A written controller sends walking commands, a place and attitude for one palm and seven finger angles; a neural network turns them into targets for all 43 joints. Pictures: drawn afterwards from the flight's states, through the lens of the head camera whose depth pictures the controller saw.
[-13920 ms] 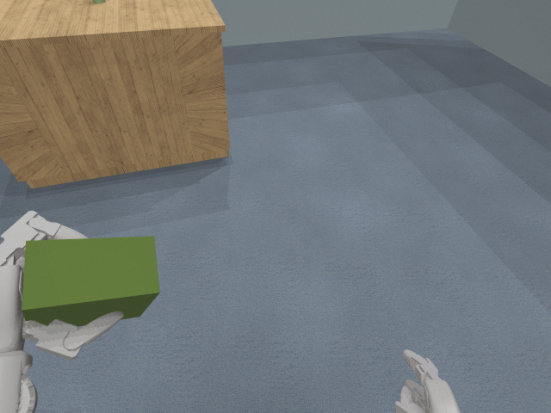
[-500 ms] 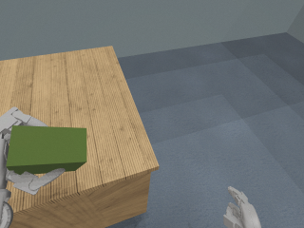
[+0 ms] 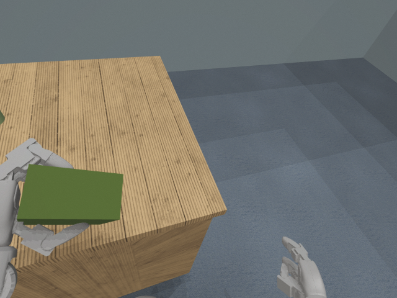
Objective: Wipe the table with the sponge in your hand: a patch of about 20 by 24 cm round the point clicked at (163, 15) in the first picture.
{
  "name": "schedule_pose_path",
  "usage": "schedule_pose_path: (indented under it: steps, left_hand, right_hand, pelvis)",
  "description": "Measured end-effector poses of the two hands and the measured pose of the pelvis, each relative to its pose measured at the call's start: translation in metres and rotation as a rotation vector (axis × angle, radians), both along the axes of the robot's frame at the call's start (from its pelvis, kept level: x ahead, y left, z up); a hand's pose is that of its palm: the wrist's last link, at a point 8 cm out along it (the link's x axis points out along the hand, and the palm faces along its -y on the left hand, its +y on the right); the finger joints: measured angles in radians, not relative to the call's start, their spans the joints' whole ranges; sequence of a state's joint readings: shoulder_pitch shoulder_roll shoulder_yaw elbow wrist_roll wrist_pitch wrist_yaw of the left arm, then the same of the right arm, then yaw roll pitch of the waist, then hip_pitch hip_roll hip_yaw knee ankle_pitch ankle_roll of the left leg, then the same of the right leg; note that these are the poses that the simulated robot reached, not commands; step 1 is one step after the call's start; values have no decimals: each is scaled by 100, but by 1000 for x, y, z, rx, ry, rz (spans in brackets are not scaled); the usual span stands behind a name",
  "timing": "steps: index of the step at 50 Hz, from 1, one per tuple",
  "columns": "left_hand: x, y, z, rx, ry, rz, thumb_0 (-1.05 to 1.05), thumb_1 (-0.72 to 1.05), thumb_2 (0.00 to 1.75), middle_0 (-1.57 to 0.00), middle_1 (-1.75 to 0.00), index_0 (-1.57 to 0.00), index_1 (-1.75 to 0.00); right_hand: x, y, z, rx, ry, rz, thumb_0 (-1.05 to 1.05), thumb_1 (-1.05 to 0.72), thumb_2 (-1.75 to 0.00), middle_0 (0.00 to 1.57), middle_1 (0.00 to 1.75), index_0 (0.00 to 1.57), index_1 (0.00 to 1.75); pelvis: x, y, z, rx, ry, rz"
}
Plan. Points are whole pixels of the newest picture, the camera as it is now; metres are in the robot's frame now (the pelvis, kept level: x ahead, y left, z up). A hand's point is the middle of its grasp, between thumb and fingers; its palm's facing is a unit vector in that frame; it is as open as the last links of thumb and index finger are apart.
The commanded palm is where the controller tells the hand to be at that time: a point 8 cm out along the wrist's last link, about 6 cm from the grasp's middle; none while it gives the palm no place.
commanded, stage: come to a stop and stand still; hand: left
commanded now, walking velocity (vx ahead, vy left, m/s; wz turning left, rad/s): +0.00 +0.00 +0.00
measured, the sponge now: (84, 200) +0.23 +0.21 +0.12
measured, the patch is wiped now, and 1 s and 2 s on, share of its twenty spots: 0.00 0.00 0.00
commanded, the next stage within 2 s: look again from close up in 1.46 s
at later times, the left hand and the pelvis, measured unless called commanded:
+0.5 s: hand (2, 212) +0.18 +0.28 +0.17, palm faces +0.47 -0.80 -0.38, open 10.6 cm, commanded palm +0.11 +0.30 +0.18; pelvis -0.02 +0.01 +0.00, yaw +5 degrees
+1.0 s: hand (40, 183) +0.23 +0.26 +0.16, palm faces +0.42 -0.82 -0.40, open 10.6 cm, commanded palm +0.16 +0.29 +0.18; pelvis +0.02 +0.00 +0.01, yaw +4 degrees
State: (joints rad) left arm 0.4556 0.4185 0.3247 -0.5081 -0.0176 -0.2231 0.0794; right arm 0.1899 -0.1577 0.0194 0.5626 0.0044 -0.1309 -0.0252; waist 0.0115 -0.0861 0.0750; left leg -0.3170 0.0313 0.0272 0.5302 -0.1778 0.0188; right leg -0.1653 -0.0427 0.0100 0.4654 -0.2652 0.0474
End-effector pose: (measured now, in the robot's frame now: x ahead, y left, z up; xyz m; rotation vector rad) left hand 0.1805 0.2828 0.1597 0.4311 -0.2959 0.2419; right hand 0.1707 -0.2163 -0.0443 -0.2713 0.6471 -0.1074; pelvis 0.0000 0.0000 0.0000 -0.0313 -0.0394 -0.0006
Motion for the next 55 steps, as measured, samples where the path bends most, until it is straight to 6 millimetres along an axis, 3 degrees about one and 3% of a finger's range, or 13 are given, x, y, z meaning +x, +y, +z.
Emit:
schedule_pose_path:
  steps: [4, 7, 12, 18, 23, 29, 42, 55]
  left_hand:
    - [-15, 33, 18, 44, -92, 122, -1, -54, 103, -66, -137, -68, -136]
    - [-28, 42, 25, 26, -131, 188, -1, -54, 103, -66, -137, -68, -136]
    - [-43, 31, 18, -19, -85, 184, -1, -54, 103, -66, -137, -67, -136]
    - [-43, 30, 5, -22, -10, 174, -1, -54, 103, -66, -136, -68, -136]
    - [-43, 32, 14, 23, -32, 191, -1, -54, 103, -66, -136, -68, -136]
    - [-46, 21, 22, 33, -58, 175, -1, -54, 103, -66, -136, -68, -136]
    - [-17, 13, 8, 1, 22, 178, -1, -54, 103, -66, -136, -68, -136]
    - [11, 11, 19, 41, 17, 157, -1, -54, 103, -66, -136, -68, -136]
  right_hand:
    - [-3, 14, -3, 1, 2, 53, 1, -90, -90, 20, 30, 20, 30]
    - [-5, 23, -8, 22, 4, 89, 1, -90, -90, 20, 30, 20, 30]
    - [-7, 34, -14, 52, 10, 115, 1, -90, -90, 20, 30, 20, 30]
    - [-8, 37, -14, 49, 17, 122, 1, -90, -90, 20, 30, 20, 30]
    - [-6, 31, -12, 44, 5, 124, 1, -90, -90, 20, 30, 20, 30]
    - [-2, 17, -10, 37, -3, 112, 1, -90, -90, 20, 30, 20, 30]
    - [12, -5, -13, 21, 24, 58, 1, -90, -90, 20, 30, 20, 30]
    - [41, 1, -15, 47, 36, 39, 1, -90, -90, 20, 30, 20, 30]
  pelvis:
    - [-10, 5, 0, -11, -1, 30]
    - [-15, 9, 0, -13, -2, 46]
    - [-17, 14, 1, -13, -2, 55]
    - [-21, 13, 3, -9, -5, 72]
    - [-24, 7, 3, -8, -7, 81]
    - [-17, 2, 4, -11, -2, 78]
    - [3, -6, 5, -7, 13, 71]
    - [30, -4, 5, 14, 37, 69]
